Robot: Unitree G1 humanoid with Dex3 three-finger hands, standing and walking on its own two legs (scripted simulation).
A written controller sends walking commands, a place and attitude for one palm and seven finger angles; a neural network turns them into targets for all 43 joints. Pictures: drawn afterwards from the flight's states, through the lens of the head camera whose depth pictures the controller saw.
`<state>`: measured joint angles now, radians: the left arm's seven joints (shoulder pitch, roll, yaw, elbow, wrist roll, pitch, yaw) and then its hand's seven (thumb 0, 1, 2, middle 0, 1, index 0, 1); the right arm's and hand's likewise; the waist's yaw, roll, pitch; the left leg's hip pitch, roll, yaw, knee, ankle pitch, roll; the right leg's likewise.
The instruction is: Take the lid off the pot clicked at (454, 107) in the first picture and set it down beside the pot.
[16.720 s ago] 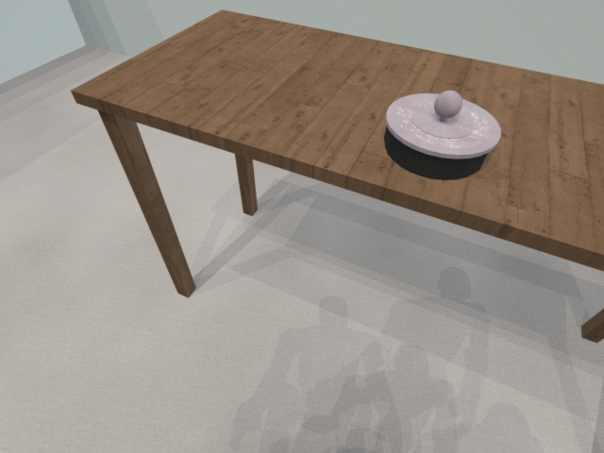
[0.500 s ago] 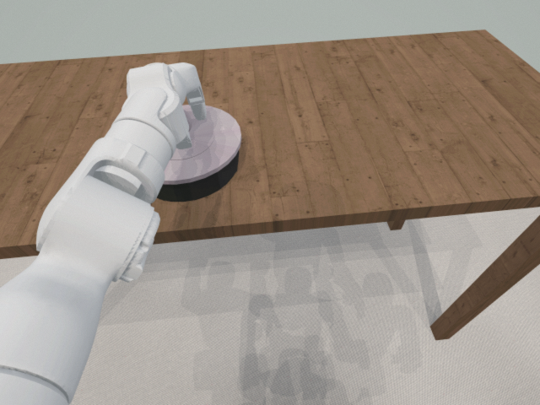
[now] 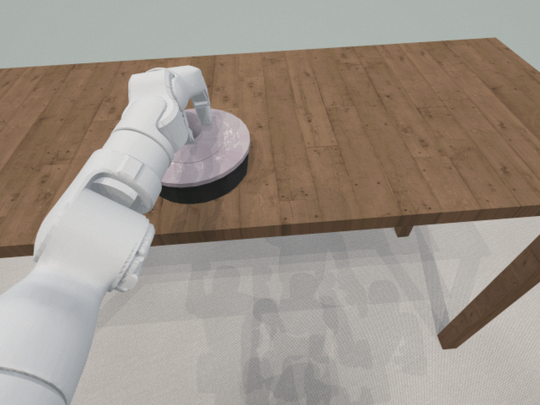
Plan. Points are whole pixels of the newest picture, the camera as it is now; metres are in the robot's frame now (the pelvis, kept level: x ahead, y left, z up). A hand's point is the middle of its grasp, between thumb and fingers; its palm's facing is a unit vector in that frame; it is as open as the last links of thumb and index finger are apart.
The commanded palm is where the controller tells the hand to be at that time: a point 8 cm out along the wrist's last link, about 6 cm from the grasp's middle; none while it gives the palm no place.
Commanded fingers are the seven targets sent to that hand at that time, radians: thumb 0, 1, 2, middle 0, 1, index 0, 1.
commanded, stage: close the fingers and squeeze the knob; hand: left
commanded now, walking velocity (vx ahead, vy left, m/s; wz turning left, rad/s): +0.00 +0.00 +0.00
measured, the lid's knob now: (187, 126) +0.50 +0.11 +0.17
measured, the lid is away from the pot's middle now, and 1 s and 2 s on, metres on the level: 0.00 0.00 0.01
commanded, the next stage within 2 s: lift the lid straight up in 0.78 s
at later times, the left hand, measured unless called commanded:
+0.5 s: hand (183, 123) +0.48 +0.10 +0.19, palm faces -0.38 -0.09 -0.92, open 7.4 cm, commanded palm +0.47 +0.11 +0.25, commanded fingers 0.00 0.57 0.81 -0.79 -1.05 -0.74 -1.04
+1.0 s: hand (180, 122) +0.48 +0.11 +0.19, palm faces -0.37 -0.11 -0.92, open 7.4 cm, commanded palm +0.48 +0.11 +0.26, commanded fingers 0.00 0.72 0.89 -0.87 -1.10 -0.83 -1.07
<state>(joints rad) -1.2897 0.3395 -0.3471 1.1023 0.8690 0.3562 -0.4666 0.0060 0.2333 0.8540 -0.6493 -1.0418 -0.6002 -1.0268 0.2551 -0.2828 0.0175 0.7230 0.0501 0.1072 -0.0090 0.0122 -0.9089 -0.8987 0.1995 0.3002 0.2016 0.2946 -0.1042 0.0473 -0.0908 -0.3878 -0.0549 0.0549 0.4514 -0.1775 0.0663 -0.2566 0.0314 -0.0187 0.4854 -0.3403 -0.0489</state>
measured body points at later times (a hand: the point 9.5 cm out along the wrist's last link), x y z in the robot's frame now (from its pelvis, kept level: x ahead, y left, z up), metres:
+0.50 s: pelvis +0.00 +0.01 +0.00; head +0.02 -0.01 +0.45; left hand +0.49 +0.11 +0.25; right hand +0.03 -0.26 -0.14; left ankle +0.03 +0.08 -0.74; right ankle -0.06 -0.09 -0.74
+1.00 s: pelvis +0.00 +0.01 +0.00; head +0.01 -0.01 +0.45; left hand +0.49 +0.11 +0.25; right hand +0.04 -0.26 -0.13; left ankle +0.03 +0.08 -0.74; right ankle -0.06 -0.09 -0.74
